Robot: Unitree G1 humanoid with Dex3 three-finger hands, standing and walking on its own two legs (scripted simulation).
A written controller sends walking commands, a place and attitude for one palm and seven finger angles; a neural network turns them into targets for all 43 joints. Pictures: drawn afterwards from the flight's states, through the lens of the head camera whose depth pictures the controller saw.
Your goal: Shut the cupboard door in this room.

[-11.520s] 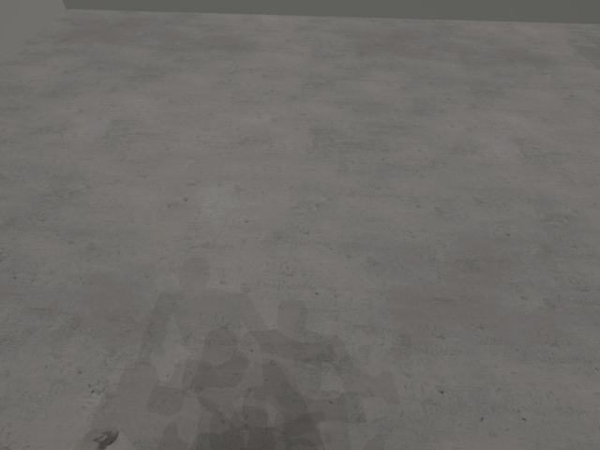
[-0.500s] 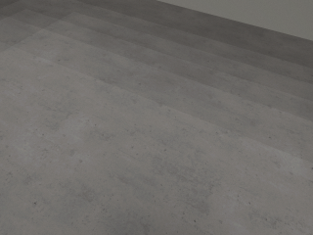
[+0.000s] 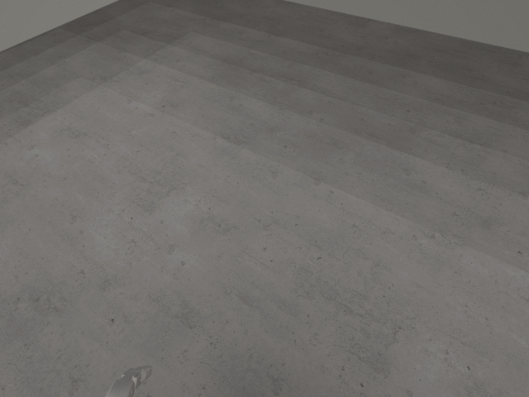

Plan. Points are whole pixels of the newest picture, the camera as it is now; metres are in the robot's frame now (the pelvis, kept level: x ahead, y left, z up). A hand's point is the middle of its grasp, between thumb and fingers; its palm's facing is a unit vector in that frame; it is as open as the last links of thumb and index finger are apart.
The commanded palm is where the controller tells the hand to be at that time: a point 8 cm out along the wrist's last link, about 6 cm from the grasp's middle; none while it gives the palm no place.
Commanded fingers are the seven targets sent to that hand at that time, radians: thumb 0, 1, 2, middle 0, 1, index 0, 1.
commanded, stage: turn or walk to find it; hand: left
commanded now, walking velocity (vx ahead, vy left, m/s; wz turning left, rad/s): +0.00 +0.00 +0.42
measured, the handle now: out of the picture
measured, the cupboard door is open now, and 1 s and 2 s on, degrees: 87 87 87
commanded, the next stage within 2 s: none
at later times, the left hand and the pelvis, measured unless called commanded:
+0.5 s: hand out of the picture -0.07 +0.26 -0.18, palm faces +0.28 -0.93 -0.25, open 7.4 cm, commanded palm none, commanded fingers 0.00 0.90 0.90 -0.20 -0.30 -0.20 -0.30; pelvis -0.04 +0.04 +0.00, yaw +13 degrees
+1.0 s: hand out of the picture -0.04 +0.21 -0.14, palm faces +0.42 -0.87 -0.28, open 7.3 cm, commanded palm none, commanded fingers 0.00 0.90 0.90 -0.20 -0.30 -0.20 -0.30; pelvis -0.06 -0.01 +0.00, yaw +25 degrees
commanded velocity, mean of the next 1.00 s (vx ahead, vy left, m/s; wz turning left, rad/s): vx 0.00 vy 0.00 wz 0.42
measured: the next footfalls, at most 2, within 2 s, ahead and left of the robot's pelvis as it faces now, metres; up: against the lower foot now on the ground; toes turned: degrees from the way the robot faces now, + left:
left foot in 0.40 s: -0.02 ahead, +0.15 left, +0.00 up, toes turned +16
right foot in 0.92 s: +0.02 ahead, -0.08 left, +0.00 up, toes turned +20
